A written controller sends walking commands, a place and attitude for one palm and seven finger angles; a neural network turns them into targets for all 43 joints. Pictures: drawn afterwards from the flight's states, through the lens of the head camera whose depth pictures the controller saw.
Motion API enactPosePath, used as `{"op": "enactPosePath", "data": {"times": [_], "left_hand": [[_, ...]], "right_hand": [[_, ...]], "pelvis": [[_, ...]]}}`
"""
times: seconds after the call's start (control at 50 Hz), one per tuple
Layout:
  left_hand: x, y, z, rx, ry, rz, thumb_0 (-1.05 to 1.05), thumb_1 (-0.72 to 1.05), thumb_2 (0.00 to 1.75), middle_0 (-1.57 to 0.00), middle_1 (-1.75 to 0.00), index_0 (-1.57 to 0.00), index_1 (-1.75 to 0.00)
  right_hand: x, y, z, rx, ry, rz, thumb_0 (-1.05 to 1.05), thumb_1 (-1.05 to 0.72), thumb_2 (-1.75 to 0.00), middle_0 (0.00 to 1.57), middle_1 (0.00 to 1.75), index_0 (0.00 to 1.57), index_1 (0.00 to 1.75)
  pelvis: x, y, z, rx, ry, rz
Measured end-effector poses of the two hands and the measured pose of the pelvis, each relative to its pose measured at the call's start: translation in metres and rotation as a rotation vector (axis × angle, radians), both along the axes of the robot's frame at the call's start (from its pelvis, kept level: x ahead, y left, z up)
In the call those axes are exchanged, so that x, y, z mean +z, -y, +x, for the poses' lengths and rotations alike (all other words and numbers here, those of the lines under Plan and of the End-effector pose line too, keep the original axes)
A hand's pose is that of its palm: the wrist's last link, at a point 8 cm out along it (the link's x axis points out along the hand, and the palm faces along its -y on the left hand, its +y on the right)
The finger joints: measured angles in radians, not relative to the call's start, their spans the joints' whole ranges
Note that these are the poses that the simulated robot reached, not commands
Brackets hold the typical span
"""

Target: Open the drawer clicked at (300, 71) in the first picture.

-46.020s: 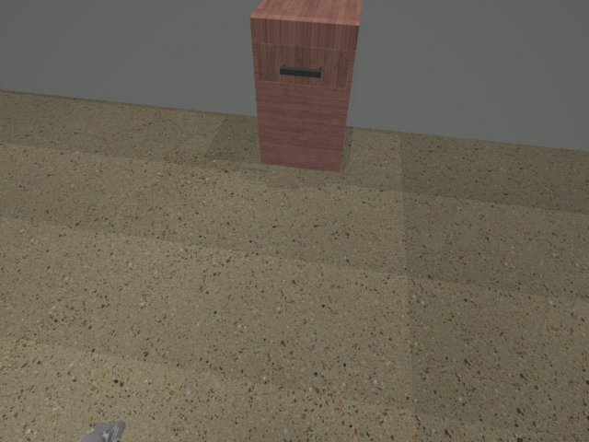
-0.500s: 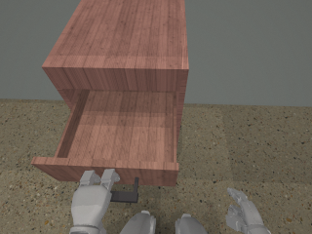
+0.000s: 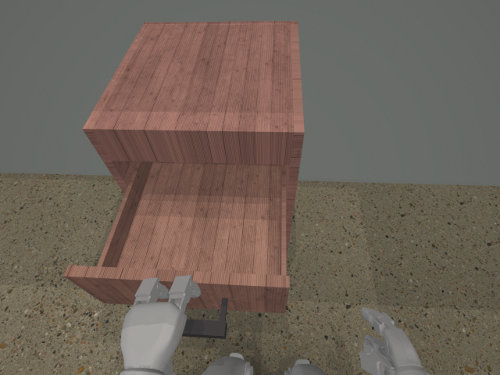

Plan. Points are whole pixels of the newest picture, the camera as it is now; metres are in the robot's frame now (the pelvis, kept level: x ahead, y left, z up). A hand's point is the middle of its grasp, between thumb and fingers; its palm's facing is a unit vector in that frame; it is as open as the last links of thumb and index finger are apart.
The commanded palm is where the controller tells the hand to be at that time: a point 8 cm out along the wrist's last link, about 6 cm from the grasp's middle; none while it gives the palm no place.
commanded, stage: lift the hand off the handle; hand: left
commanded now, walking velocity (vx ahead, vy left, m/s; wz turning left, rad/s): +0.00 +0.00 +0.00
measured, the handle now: (180, 314) +0.24 +0.17 -0.11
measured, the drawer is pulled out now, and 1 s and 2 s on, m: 0.26 0.26 0.26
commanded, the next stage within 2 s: draw the hand back to the body in 1.18 s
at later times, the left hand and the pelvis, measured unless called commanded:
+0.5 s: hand (169, 330) +0.19 +0.15 -0.01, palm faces -0.04 -0.17 -0.98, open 13.8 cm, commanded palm +0.17 +0.15 +0.05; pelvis +0.00 -0.02 +0.02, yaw +0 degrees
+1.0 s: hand (162, 320) +0.20 +0.15 +0.03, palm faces -0.01 -0.16 -0.99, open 13.8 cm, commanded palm +0.18 +0.15 +0.09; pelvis +0.00 -0.03 +0.04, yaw +0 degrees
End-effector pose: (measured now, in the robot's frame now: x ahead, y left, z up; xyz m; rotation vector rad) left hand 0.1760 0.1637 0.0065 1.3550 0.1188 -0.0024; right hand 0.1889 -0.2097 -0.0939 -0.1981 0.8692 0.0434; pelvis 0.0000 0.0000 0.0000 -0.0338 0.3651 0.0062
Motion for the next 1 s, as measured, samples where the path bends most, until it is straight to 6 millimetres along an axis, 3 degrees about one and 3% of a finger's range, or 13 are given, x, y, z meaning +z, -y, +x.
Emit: {"op": "enactPosePath", "data": {"times": [0.42,0.8,1.0], "left_hand": [[0.030,0.010,-0.002,0.020,0.021,0.040,0.00,-0.48,0.30,-0.32,-1.20,-0.32,-1.20],[0.059,0.005,-0.003,0.056,0.023,0.058,0.00,-0.48,0.30,-0.32,-1.20,-0.32,-1.20],[0.074,0.009,0.002,0.054,0.054,0.063,0.00,-0.48,0.30,-0.32,-1.20,-0.32,-1.20]], "right_hand": [[0.025,0.018,0.003,-0.017,0.052,0.027,0.01,-0.90,-0.90,0.20,0.30,0.20,0.30],[0.043,0.048,-0.008,-0.070,0.048,0.003,0.01,-0.90,-0.90,0.20,0.30,0.20,0.30],[0.047,0.049,-0.007,-0.088,0.055,0.023,0.01,-0.90,-0.90,0.20,0.30,0.20,0.30]], "pelvis": [[0.019,0.016,0.000,-0.009,0.066,0.025],[0.038,0.031,-0.001,-0.011,0.115,0.041],[0.043,0.031,0.001,-0.017,0.132,0.042]]}}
